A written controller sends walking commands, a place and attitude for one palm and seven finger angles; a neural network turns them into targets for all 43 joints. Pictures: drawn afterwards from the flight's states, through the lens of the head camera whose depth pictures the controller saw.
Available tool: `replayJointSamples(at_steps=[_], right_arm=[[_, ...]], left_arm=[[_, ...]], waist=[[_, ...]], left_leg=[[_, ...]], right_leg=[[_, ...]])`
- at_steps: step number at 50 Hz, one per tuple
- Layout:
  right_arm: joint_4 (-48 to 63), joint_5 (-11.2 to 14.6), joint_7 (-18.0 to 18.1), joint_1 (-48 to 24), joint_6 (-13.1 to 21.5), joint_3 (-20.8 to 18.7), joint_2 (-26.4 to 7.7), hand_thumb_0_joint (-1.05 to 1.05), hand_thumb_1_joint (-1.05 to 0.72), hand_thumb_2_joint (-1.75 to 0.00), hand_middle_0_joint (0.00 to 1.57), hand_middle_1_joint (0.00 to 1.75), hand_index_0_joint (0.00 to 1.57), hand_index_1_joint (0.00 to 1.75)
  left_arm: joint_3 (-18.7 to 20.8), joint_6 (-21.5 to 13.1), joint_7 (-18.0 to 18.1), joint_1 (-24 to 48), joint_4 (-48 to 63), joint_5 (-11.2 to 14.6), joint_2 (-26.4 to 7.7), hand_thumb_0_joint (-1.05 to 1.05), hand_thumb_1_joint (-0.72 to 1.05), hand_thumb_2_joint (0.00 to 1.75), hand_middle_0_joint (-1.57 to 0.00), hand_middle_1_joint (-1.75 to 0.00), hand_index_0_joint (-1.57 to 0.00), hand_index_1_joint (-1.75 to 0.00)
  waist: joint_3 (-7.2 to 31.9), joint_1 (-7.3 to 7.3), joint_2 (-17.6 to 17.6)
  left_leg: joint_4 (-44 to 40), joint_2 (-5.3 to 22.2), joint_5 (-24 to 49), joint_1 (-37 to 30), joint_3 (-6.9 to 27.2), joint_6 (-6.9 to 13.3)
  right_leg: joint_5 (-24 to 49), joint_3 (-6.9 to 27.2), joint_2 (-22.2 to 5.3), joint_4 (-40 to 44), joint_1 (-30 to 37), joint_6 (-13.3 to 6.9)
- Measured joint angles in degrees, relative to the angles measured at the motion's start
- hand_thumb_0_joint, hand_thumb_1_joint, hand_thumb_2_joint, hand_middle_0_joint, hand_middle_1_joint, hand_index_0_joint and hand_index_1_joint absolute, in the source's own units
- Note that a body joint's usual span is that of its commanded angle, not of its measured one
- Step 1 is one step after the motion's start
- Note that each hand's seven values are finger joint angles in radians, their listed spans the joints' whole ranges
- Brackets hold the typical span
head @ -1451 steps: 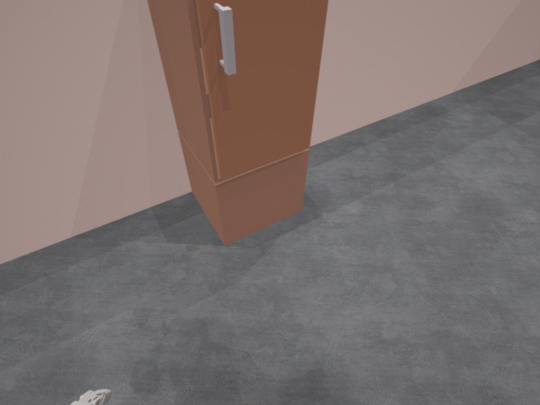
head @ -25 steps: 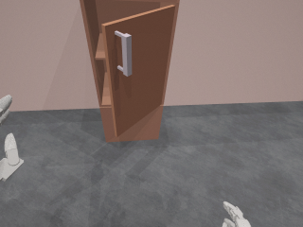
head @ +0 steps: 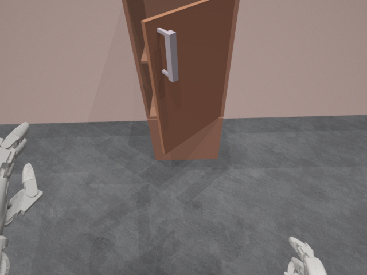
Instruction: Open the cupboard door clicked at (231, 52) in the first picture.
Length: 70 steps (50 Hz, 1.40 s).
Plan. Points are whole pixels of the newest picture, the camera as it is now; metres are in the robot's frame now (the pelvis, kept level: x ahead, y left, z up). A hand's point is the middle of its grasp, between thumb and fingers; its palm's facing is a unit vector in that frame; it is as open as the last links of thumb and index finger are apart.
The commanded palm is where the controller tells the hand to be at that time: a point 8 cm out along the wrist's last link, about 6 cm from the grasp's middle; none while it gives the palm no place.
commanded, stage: let the arm hang, fingers relaxed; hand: left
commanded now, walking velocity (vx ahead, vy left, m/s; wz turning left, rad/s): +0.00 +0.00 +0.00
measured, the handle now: (167, 55) +0.69 +0.09 +0.14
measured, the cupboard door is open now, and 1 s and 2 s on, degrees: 41 41 41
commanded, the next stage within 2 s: look to check the result in 1.06 s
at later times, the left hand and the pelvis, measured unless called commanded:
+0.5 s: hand out of the picture -0.06 +0.21 -0.18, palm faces +0.10 -0.97 -0.22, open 7.2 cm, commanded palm none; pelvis -0.02 +0.03 +0.00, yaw +3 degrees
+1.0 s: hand out of the picture -0.04 +0.22 -0.17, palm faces +0.06 -0.98 -0.19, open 7.3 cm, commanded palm none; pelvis -0.04 +0.05 +0.00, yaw +1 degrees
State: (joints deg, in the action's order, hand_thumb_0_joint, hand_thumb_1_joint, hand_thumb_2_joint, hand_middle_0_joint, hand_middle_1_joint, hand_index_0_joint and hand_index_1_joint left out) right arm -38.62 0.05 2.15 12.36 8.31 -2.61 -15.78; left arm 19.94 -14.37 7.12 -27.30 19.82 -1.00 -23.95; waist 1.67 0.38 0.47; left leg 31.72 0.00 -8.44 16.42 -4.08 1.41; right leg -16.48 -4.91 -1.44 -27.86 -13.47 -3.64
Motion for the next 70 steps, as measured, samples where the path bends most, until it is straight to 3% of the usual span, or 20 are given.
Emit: replayJointSamples(at_steps=[2, 5, 8, 11, 13, 15, 17, 22, 31, 45, 70], right_arm=[[-1.5, -0.1, -1.8, -1.2, -2.1, 0.2, -2.0, 0.01, -0.91, -0.9, 0.2, 0.3, 0.2, 0.3], [-4.1, -1.3, -2.4, -3.0, -5.3, 1.0, -1.6, 0.01, -0.91, -0.9, 0.2, 0.29, 0.2, 0.3], [-6.3, -2.0, -2.3, -2.8, -6.7, 2.4, 0.2, 0.01, -0.91, -0.9, 0.2, 0.29, 0.2, 0.3], [-9.4, -1.5, -2.1, -1.8, -8.6, 3.0, 2.6, 0.01, -0.91, -0.9, 0.2, 0.29, 0.2, 0.3], [-11.3, -1.2, -1.8, -0.9, -9.6, 2.9, 4.4, 0.01, -0.91, -0.9, 0.2, 0.3, 0.2, 0.3], [-13.3, -1.0, -1.6, 0.0, -10.3, 2.8, 5.7, 0.01, -0.91, -0.9, 0.2, 0.3, 0.2, 0.3], [-15.1, -1.1, -1.4, 0.8, -10.2, 2.5, 6.0, 0.01, -0.91, -0.9, 0.2, 0.3, 0.2, 0.3], [-20.1, -1.0, -0.5, 1.7, -10.4, 2.2, 5.9, 0.01, -0.92, -0.9, 0.2, 0.3, 0.2, 0.3], [-24.8, -0.6, -0.2, 2.6, -8.8, 2.8, 6.3, 0.01, -0.91, -0.9, 0.2, 0.29, 0.2, 0.3], [-27.7, -0.9, -0.3, 5.7, -8.4, 3.0, 8.5, 0.01, -0.91, -0.9, 0.2, 0.29, 0.2, 0.3], [-27.3, -0.6, -0.3, 4.1, -8.0, 2.3, 7.8, 0.01, -0.91, -0.9, 0.2, 0.29, 0.2, 0.3]], left_arm=[[-4.9, 5.0, -2.7, 4.9, -11.3, -0.5, 0.4, 0.0, 0.9, 0.9, -0.21, -0.3, -0.2, -0.3], [-10.9, 12.8, -4.6, 10.4, -31.2, -0.9, 4.3, 0.0, 0.9, 0.9, -0.2, -0.3, -0.2, -0.3], [-15.6, 16.5, -6.0, 12.6, -48.3, -0.8, 9.7, 0.0, 0.91, 0.9, -0.2, -0.3, -0.19, -0.3], [-20.0, 16.6, -7.0, 10.6, -59.4, -0.7, 14.3, 0.01, 0.91, 0.9, -0.2, -0.3, -0.19, -0.29], [-18.9, 15.5, -5.7, 9.4, -63.8, 0.3, 15.9, -0.01, 0.96, 0.9, -0.21, -0.3, -0.2, -0.3], [-18.2, 15.0, -5.3, 9.2, -67.1, 0.2, 14.6, -0.03, 1.01, 0.9, -0.21, -0.3, -0.2, -0.3], [-18.2, 15.2, -5.5, 8.8, -70.5, 0.3, 13.7, -0.03, 1.02, 0.9, -0.21, -0.3, -0.2, -0.3], [-18.8, 15.7, -5.7, 8.0, -78.5, 0.5, 13.4, -0.02, 0.98, 0.9, -0.21, -0.3, -0.2, -0.3], [-19.9, 14.4, -5.8, 9.2, -85.2, 0.7, 15.1, 0.0, 0.92, 0.9, -0.2, -0.3, -0.2, -0.3], [-19.7, 13.9, -5.3, 11.6, -85.8, 0.5, 16.7, 0.01, 0.92, 0.9, -0.2, -0.3, -0.2, -0.3], [-19.6, 13.5, -5.2, 9.4, -86.8, 0.5, 17.3, 0.0, 0.91, 0.9, -0.2, -0.3, -0.2, -0.3]], waist=[[1.2, -0.17, -2.8], [1.5, -0.99, -2.9], [-1.0, -1.59, -2.6], [-3.1, -1.2, -1.6], [-4.5, -0.43, 0.0], [-5.6, 0.45, 0.9], [-6.1, 0.47, 0.2], [-5.7, 0.89, -0.7], [-4.6, -0.01, -2.0], [-3.2, -1.14, -1.6], [-4.2, -0.71, -1.6]], left_leg=[[-0.1, 0.3, -3.6, 0.1, 1.0, -0.6], [2.7, -1.4, -11.3, 1.3, 0.8, -1.3], [4.4, -1.8, -11.4, 0.5, 1.3, -1.4], [6.7, -1.0, -12.8, 0.1, 2.5, -1.5], [9.1, -0.8, -16.1, 0.6, 3.6, -1.5], [6.7, -0.2, -14.3, -0.2, 4.0, -1.5], [1.5, 0.7, -7.9, -2.0, 4.7, -1.6], [-1.8, 0.6, -7.5, -4.1, 4.1, -1.5], [-7.6, -0.6, -3.9, -6.9, 2.4, 0.0], [-9.4, -1.8, -2.5, -7.2, 0.8, 1.1], [-9.0, -1.7, -2.6, -6.5, 0.6, 1.1]], right_leg=[[-2.8, -1.1, 0.1, -5.5, -3.1, 0.8], [-9.2, 1.4, -0.7, -14.0, -7.1, 2.5], [-7.0, 2.3, 0.0, -14.4, -5.5, 1.1], [-6.5, 1.5, 0.9, -11.3, -2.6, -0.1], [-5.3, 0.7, 1.4, -9.0, -1.0, -0.5], [-4.0, -0.2, 2.0, -6.9, 0.2, -0.7], [-3.5, -1.2, 2.9, -5.9, 0.7, -0.3], [-0.2, -0.6, 2.9, -0.1, 3.7, 0.6], [3.3, 1.1, 1.9, 4.7, 5.6, 2.1], [4.0, 2.6, 0.6, 3.9, 4.4, 3.2], [3.8, 2.9, 0.7, 3.5, 3.6, 3.2]])
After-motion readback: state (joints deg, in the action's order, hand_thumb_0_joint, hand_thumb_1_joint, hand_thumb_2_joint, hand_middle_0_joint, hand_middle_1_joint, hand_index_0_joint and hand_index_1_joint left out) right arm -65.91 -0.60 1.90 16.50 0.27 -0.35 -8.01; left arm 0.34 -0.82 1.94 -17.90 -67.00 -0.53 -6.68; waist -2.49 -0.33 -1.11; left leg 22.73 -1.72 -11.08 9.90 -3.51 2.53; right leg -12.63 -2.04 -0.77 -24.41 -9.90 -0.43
